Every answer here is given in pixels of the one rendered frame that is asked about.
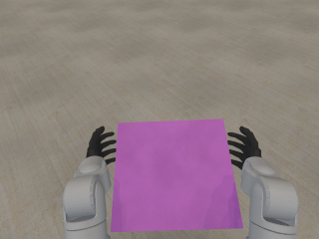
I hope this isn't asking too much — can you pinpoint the robot right hand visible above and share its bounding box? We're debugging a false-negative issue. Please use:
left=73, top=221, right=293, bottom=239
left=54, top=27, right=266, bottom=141
left=227, top=126, right=261, bottom=170

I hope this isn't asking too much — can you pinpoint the robot left hand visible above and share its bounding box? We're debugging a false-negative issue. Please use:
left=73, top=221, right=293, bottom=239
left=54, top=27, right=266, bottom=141
left=86, top=126, right=117, bottom=165

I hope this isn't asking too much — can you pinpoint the robot left forearm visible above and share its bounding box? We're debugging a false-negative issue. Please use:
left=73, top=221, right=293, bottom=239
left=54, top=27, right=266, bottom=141
left=62, top=155, right=112, bottom=239

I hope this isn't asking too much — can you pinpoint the carton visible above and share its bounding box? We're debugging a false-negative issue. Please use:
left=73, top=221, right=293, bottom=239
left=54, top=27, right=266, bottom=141
left=111, top=119, right=243, bottom=232

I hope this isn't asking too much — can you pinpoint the robot right forearm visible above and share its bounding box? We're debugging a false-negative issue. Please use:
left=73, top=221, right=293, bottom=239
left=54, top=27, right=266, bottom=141
left=240, top=156, right=299, bottom=239

